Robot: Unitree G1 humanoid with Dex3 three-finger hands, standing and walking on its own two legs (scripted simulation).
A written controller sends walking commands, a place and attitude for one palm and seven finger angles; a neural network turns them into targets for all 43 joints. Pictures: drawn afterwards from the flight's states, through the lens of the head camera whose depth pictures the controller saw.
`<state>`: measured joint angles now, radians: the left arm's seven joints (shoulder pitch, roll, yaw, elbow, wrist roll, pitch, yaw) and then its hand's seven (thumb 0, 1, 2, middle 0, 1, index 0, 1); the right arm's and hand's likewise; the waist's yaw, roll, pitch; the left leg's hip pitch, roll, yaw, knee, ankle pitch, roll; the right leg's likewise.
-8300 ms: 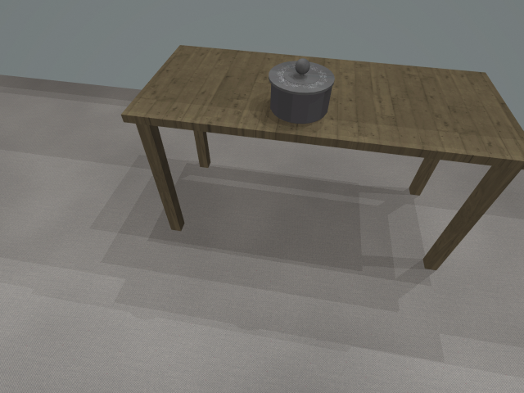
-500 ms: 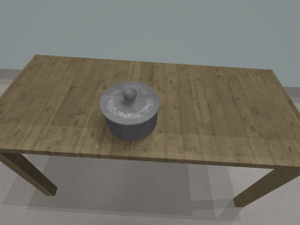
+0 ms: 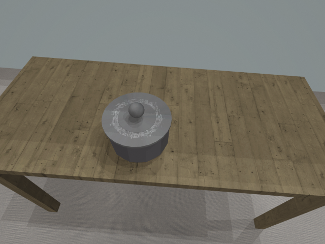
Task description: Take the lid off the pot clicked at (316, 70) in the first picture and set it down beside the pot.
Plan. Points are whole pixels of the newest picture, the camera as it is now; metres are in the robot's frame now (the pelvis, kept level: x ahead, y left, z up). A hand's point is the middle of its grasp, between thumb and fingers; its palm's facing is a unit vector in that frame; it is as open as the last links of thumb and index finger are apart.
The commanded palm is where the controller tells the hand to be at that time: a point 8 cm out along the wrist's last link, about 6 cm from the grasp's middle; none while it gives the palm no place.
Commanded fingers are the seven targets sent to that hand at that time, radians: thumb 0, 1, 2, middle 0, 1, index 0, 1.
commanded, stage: come to a stop and stand still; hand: left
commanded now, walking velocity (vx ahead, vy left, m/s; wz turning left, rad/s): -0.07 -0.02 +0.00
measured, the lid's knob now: (136, 110) +0.45 +0.11 +0.04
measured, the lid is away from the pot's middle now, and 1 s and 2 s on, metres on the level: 0.00 0.00 0.00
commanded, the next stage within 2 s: look again from close up in 0.62 s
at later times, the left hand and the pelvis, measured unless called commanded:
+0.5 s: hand out of the picture -0.04 +0.16 -0.17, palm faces +0.01 -0.98 -0.19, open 7.4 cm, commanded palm none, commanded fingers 0.00 0.90 0.90 -0.20 -0.30 -0.20 -0.30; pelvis -0.03 -0.01 +0.01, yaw -1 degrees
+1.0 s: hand out of the picture -0.04 +0.17 -0.16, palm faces +0.03 -0.97 -0.23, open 7.4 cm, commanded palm none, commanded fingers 0.00 0.90 0.90 -0.20 -0.30 -0.20 -0.30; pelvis -0.02 -0.01 +0.00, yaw -1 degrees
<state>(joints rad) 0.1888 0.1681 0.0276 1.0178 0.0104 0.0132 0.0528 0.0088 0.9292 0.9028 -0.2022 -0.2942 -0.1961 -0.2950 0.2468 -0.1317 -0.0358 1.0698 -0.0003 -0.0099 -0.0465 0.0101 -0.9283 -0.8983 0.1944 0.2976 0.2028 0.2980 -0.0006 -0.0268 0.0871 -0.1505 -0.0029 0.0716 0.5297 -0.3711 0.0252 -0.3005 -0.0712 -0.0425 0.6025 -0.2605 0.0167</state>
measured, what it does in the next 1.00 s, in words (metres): stands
